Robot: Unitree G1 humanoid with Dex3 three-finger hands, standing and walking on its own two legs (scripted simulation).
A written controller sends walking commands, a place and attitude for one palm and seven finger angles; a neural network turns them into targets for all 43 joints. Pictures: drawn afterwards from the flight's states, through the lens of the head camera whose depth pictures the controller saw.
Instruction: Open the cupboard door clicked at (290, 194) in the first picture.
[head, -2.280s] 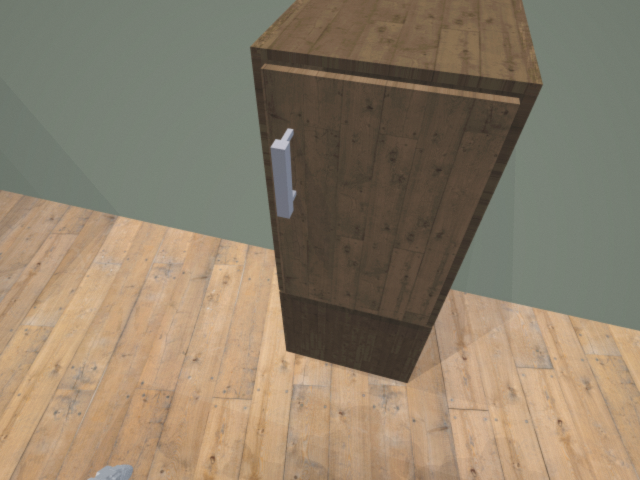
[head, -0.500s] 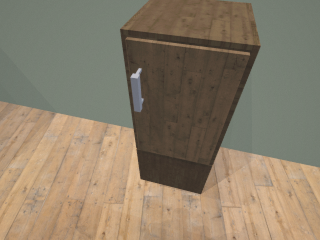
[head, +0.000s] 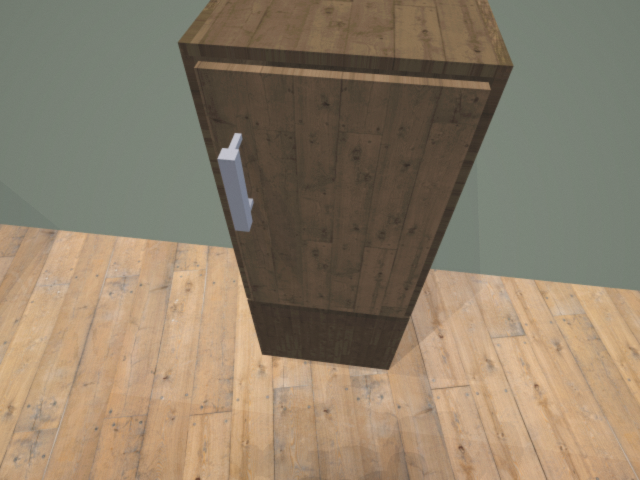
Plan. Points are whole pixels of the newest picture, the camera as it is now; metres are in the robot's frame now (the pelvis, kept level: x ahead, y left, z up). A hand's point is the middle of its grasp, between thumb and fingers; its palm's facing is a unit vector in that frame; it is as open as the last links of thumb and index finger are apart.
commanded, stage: come to a stop and stand still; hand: left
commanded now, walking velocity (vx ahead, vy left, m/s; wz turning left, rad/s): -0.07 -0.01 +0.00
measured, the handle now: (240, 183) +0.52 +0.15 +0.06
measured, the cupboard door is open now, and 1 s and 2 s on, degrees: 0 0 0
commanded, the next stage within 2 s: look again from close up in 1.20 s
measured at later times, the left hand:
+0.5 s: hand out of the picture -0.01 +0.20 -0.17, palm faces -0.01 -0.98 -0.18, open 7.4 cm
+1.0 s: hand out of the picture +0.02 +0.24 -0.16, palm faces -0.01 -0.96 -0.27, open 7.4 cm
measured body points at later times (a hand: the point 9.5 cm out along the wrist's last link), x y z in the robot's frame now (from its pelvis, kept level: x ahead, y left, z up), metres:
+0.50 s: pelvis +0.00 +0.04 +0.01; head +0.00 +0.04 +0.46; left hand -0.01 +0.26 -0.15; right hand +0.01 -0.19 -0.14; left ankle +0.00 +0.13 -0.73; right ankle +0.01 -0.10 -0.73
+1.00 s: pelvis -0.03 +0.03 +0.01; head -0.05 +0.03 +0.46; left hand +0.02 +0.29 -0.14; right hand +0.02 -0.24 -0.13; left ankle +0.00 +0.13 -0.73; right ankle +0.01 -0.10 -0.73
